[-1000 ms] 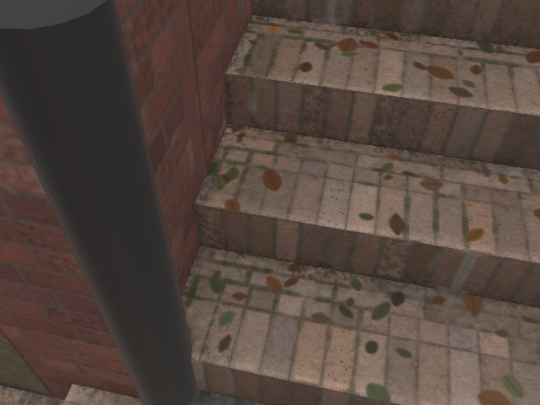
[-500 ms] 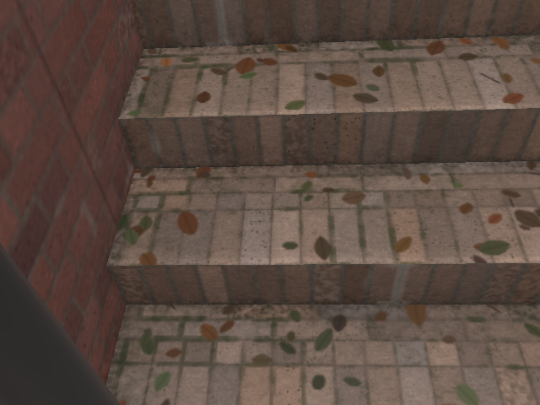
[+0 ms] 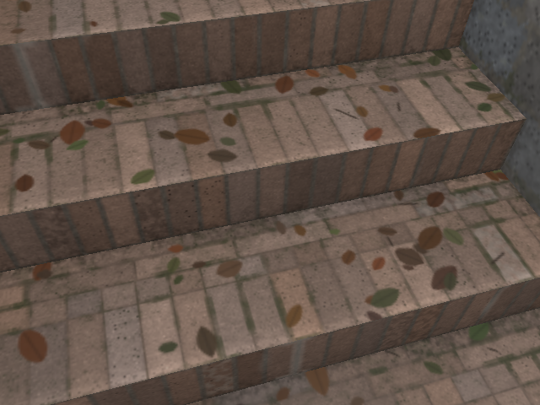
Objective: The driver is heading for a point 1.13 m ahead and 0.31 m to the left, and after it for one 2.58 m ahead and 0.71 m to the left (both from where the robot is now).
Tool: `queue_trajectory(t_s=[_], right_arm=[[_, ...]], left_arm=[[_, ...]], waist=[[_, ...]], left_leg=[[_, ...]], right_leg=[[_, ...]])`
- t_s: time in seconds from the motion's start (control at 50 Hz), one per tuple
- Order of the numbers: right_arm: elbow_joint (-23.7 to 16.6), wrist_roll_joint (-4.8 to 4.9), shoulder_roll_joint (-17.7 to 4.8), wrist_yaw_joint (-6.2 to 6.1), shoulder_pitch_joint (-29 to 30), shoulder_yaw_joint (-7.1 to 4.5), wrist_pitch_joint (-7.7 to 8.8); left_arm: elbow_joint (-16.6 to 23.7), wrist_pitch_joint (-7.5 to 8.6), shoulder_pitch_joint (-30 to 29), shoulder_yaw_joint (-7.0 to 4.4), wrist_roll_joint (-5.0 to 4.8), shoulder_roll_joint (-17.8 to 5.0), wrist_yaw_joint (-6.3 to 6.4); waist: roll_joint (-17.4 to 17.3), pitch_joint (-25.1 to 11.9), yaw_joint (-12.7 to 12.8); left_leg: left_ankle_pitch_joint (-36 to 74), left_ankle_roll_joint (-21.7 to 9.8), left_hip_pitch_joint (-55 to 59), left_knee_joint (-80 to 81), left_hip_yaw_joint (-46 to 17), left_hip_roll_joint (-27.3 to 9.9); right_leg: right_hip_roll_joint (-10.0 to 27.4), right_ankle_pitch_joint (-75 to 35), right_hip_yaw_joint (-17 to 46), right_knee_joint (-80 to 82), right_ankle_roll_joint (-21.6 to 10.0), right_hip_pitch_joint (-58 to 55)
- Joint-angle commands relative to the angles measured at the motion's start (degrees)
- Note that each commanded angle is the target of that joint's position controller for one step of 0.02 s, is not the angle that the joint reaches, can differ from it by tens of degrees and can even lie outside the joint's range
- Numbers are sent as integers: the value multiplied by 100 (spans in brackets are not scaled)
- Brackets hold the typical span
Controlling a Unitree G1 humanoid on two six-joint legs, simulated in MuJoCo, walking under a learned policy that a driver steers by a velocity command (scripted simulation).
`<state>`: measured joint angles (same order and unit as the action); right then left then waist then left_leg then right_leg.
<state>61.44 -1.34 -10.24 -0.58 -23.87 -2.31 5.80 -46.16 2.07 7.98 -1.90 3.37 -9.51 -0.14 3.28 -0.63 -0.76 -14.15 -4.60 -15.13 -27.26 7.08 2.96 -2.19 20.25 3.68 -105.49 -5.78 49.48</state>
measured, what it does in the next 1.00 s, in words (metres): climbs, turning left: right foot 0.17 m higher, then left foot 0.17 m higher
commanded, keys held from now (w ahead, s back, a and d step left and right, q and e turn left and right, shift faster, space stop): w+q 1.00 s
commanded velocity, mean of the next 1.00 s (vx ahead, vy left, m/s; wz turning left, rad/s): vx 0.50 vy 0.00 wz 0.40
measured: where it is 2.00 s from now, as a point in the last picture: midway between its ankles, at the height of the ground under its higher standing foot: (111, 38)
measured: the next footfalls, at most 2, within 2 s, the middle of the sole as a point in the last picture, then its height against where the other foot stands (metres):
right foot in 0.28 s outside the picture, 0.17 m higher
left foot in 0.90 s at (219, 295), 0.17 m higher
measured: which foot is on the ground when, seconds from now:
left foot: down 0.00-0.30, up 0.32-0.88, down 0.90-1.00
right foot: up 0.00-0.26, down 0.28-0.92, up 0.94-1.00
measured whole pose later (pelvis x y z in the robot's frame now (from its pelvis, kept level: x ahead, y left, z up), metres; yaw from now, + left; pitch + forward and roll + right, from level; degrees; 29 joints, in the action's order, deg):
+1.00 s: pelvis +0.51 +0.03 +0.22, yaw +29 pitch +2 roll +3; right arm 39.6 -0.3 -10.9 -0.3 -4.8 -3.1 -1.7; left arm -48.3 6.3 22.2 -3.0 1.0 -9.4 -1.5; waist -1.3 1.4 1.4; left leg -26.1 -11.5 -44.7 -67.7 11.6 7.5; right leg 5.8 4.0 -1.0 -84.6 -0.8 20.4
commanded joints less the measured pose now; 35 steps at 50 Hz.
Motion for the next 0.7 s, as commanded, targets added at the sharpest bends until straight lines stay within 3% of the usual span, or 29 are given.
queue_trajectory(t_s=[0.02,0.06,0.1,0.12,0.14,0.16,0.18,0.2,0.22,0.24,0.26,0.28,0.3,0.32,0.34,0.36,0.38,0.4,0.42,0.44,0.46,0.5,0.56,0.58,0.62,0.64,0.66,0.7], right_arm=[[115,25,-438,75,-519,3,208],[137,81,-429,30,-524,62,220],[307,51,-347,-53,-926,94,203],[333,4,-414,-121,-1085,82,177],[379,15,-409,-177,-1205,77,103],[530,67,-260,-275,-1447,105,22],[369,62,-356,-313,-1329,90,-80],[319,94,-353,-385,-1306,51,-143],[87,62,-293,-310,-876,84,-202],[-6,11,-667,-202,-1005,22,-146],[-161,6,-1081,-90,-913,-86,-76],[-303,210,-1500,54,-501,-241,53],[-545,416,-1297,200,-291,-307,193],[-1090,394,-561,338,-27,-219,236],[-1155,10,-286,344,-58,-293,177],[-1358,-123,162,275,-81,-262,2],[-1534,-260,216,147,147,-246,-136],[-1669,-273,286,32,309,-213,-226],[-1758,-184,370,-11,261,-154,-269],[-1765,-91,468,7,170,-94,-323],[-1922,-58,712,16,381,28,-341],[-1983,9,764,13,654,90,-426],[-2067,-66,422,36,1103,25,-491],[-2024,-54,479,-29,1250,24,-522],[-2224,-83,458,-53,1601,32,-544],[-2423,-80,445,-115,2076,48,-603],[-2730,-83,599,-166,2652,120,-627],[-2985,-108,526,-218,3132,132,-619]], left_arm=[[774,-4,-613,242,5,361,113],[1372,13,-1435,345,8,311,184],[1757,23,-2088,430,31,396,199],[1954,36,-2275,487,-11,475,167],[2146,67,-2540,553,-19,491,119],[2387,70,-2791,627,-18,599,92],[2372,36,-2547,636,-29,503,15],[2511,28,-2797,747,-107,764,-30],[2277,-14,-2275,724,-281,782,-47],[2034,-40,-1740,604,-383,675,-13],[1675,-79,-644,390,-440,246,56],[1395,-40,587,205,-385,-87,97],[1167,70,1122,13,-238,-481,160],[970,78,1548,-252,-27,-1305,139],[959,-48,792,-315,-141,-1325,94],[840,-79,-13,-229,-237,-942,23],[578,-14,-365,-125,-285,-481,27],[189,98,-260,-35,-248,-109,40],[-174,200,-116,55,-122,266,6],[-481,290,233,71,-91,384,-44],[-793,351,660,15,-115,317,-89],[-1107,488,1045,14,-139,369,-131],[-1064,603,1096,76,-115,282,-66],[-1133,664,1399,60,-65,130,-54],[-1120,693,1580,4,-132,-171,-50],[-1189,703,1809,-33,-123,-314,-81],[-1283,712,2154,-54,-79,-430,-73],[-1361,737,2526,-63,-32,-399,-4]], waist=[[-589,539,83],[-520,668,89],[-570,692,-191],[-595,624,-274],[-501,539,-374],[-743,514,-491],[-495,225,-424],[-592,68,-522],[-419,-261,-261],[-1000,-836,-101],[-1401,-1735,426],[-1700,-2312,1164],[-1381,-2704,1327],[901,-2916,1328],[956,-2865,879],[496,-1797,248],[65,-618,-36],[-193,145,-222],[-146,269,-448],[-52,302,-482],[-6,317,-464],[-153,438,-436],[-401,400,-389],[-135,269,-241],[-72,275,-261],[111,401,-82],[135,533,33],[11,618,141]], left_leg=[[-1064,-1057,113,1768,-2133,-1790],[-1323,-983,339,2030,-2092,-1748],[-741,-1034,960,2027,-2315,-1761],[-589,-973,1330,2012,-2301,-1801],[-593,-884,1403,2126,-2163,-1573],[178,-905,1417,2194,-2217,-1464],[1301,-1041,1240,2563,-1910,-1339],[2260,-1008,779,3007,-1780,-1463],[3399,-958,249,2895,-1239,-1084],[6326,-879,557,2169,-1109,-1269],[8652,-794,1322,1032,-1113,-1436],[9225,-622,1637,-306,-1077,-1558],[7894,-380,273,-1844,-1142,-1155],[2226,-51,-1443,-4388,-1047,-70],[714,-47,-2018,-6888,-1862,-2],[910,13,-2504,-7744,-1736,-357],[1226,17,-2848,-7948,-1241,-546],[1254,-82,-3183,-8027,-1229,-598],[1152,-196,-3404,-8270,-1248,-535],[1007,-288,-3748,-8595,-1289,-446],[1118,-376,-4281,-8810,-1377,-491],[1002,-464,-4958,-8982,-1588,-394],[1669,-305,-4918,-8185,-1301,-226],[1620,-310,-5307,-9187,-1035,-47],[1350,-351,-5671,-8997,-1087,-114],[681,-381,-6264,-9764,-889,-47],[154,-443,-6904,-10178,-851,-103],[-471,-475,-7392,-9852,-957,-261]], right_leg=[[227,195,-221,-1536,-28,2116],[672,387,-397,-1356,4,2816],[874,724,-528,-1581,40,3636],[973,930,-472,-1487,39,3930],[1075,1011,-638,-673,95,3772],[1124,1097,-562,-264,87,3526],[1030,776,-1039,856,211,2482],[1020,840,-931,2125,151,1041],[600,580,-1465,3285,153,-688],[160,827,-1560,3366,96,-1799],[-133,724,-1452,3545,-54,-2593],[-81,301,-1094,4434,-195,-3394],[621,684,296,4993,-403,-4621],[2507,931,3572,7225,-841,-5322],[2741,2318,5141,8550,-783,-4547],[2795,3335,4437,8666,-688,-3511],[2530,3132,3419,8434,-441,-2604],[2247,2437,2331,8111,-231,-1966],[1978,1821,1544,8121,-85,-1870],[1953,1387,1121,8244,-2,-2092],[1875,791,826,8322,127,-2501],[1879,94,185,8449,261,-2834],[1864,-640,-717,8677,393,-2747],[1992,-798,-661,8720,232,-3069],[1930,-503,-873,8835,175,-3404],[1966,-974,-735,9010,21,-3783],[2138,-1300,-773,9224,17,-4367],[2172,-1187,-936,9374,50,-5137]])
Over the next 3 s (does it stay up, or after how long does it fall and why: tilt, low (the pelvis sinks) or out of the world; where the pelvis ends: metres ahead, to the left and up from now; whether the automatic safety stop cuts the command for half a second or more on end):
stays up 1.44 0.36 0.83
